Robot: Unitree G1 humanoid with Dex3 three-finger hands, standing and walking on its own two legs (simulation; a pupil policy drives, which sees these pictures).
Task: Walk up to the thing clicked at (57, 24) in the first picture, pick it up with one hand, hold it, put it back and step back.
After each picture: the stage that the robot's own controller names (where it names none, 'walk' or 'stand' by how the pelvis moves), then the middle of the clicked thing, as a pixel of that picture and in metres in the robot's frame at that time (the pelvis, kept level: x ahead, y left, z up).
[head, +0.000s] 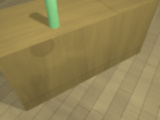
stand; (51, 8) +0.94 +0.22 +0.00
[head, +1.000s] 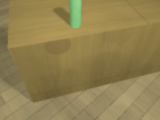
rise first; (75, 7) +0.89 +0.12 +0.01
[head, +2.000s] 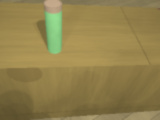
rise first; (54, 29) +0.62 +0.16 +0.03
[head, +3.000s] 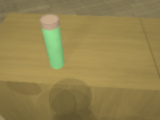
stand; (53, 44) +0.54 +0.17 +0.03
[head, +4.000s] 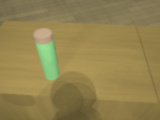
stand; (48, 56) +0.51 +0.17 +0.00
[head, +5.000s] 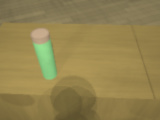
stand; (45, 56) +0.52 +0.19 +0.00
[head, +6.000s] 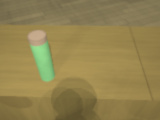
stand; (43, 58) +0.51 +0.20 +0.00
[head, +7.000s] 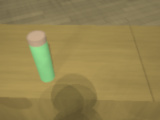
stand; (42, 59) +0.50 +0.20 +0.00
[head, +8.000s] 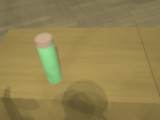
rise first; (49, 60) +0.50 +0.20 +0.00
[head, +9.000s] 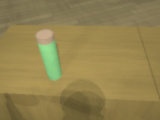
go down; (50, 57) +0.51 +0.19 +0.00
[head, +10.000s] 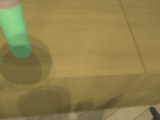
go down; (14, 27) +0.51 +0.19 +0.06
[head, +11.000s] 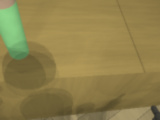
approach; (11, 28) +0.51 +0.19 +0.07
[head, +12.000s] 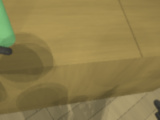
close in; out of the picture +0.53 +0.20 +0.11
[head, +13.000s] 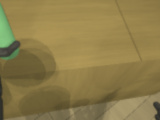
lift; out of the picture +0.50 +0.20 +0.10
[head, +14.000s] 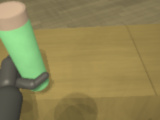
lift; (26, 54) +0.33 +0.16 +0.23
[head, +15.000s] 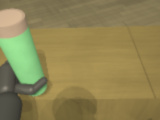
hold; (24, 60) +0.32 +0.17 +0.20
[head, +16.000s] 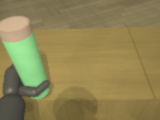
hold; (28, 63) +0.33 +0.17 +0.18
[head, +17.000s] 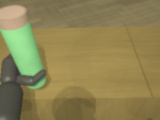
crouch; (25, 53) +0.36 +0.18 +0.19
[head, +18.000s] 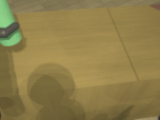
lower; out of the picture +0.51 +0.21 +0.23
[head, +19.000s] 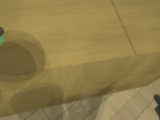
lower; out of the picture +0.54 +0.21 +0.10
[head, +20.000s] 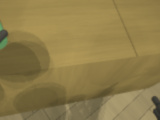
lower; out of the picture +0.53 +0.21 +0.11
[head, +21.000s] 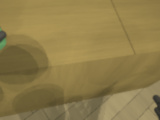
lower; out of the picture +0.53 +0.21 +0.11
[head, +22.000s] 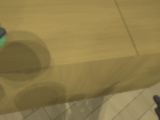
lower; out of the picture +0.53 +0.22 +0.11
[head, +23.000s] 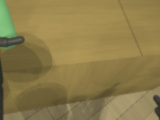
open; out of the picture +0.52 +0.19 +0.11
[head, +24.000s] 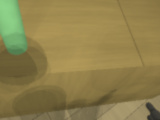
sink last; (9, 21) +0.51 +0.18 +0.09
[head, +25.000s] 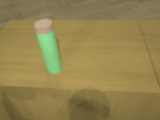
stand; (49, 49) +0.53 +0.19 +0.05
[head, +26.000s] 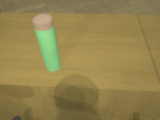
stand; (48, 45) +0.52 +0.18 +0.05
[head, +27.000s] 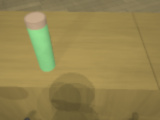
stand; (42, 45) +0.51 +0.19 +0.06
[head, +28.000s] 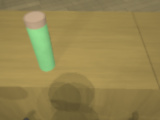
stand; (41, 44) +0.51 +0.19 +0.06
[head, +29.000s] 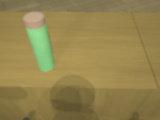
stand; (41, 45) +0.51 +0.19 +0.07
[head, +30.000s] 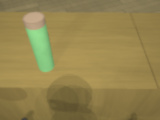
stand; (41, 45) +0.51 +0.19 +0.07
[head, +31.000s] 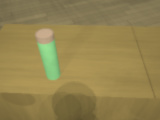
stand; (49, 56) +0.52 +0.18 +0.01
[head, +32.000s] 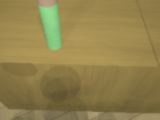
walk; (51, 23) +0.60 +0.14 +0.04
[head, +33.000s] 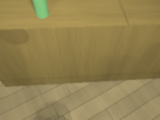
walk; out of the picture +0.81 +0.26 +0.03
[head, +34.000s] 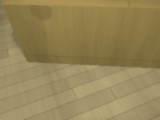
stand; out of the picture +1.14 +0.20 +0.03
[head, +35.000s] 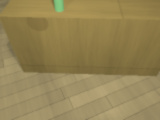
stand; out of the picture +1.12 +0.20 +0.00
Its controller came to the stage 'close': yes
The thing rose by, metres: 0.22
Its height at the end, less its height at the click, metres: +0.00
